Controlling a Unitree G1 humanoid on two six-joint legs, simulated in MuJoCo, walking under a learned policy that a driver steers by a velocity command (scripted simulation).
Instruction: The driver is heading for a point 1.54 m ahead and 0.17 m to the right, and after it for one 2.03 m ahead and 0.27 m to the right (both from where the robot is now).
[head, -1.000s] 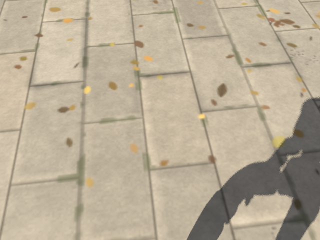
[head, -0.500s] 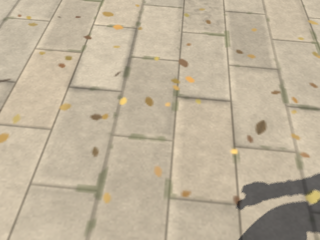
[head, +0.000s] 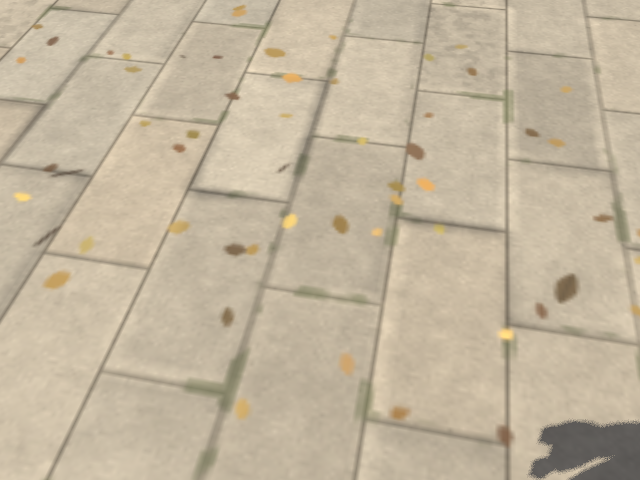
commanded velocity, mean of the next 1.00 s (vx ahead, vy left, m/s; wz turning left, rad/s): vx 0.13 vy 0.00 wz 0.01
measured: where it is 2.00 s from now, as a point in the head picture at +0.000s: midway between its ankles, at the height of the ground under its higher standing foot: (344, 408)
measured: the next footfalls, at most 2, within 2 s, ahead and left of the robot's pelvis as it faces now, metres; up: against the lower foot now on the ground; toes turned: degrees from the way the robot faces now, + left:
left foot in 1.28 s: +0.41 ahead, +0.05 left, +0.00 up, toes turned +3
right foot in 1.80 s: +0.73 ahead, -0.10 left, +0.00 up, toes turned -4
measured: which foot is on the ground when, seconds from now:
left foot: down 0.00-0.82, up 0.84-1.00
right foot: down 0.00-1.00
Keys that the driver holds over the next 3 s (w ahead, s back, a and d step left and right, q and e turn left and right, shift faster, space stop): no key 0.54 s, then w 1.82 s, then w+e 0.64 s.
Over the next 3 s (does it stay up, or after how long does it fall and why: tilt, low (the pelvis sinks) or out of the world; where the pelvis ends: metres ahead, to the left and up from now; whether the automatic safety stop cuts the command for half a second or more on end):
stays up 1.20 -0.05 -0.02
